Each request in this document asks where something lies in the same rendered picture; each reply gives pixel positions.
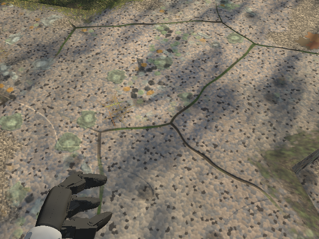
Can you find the left robot hand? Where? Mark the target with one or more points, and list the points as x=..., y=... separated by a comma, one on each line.
x=62, y=203

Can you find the left robot forearm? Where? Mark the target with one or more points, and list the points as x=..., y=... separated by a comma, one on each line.
x=43, y=232

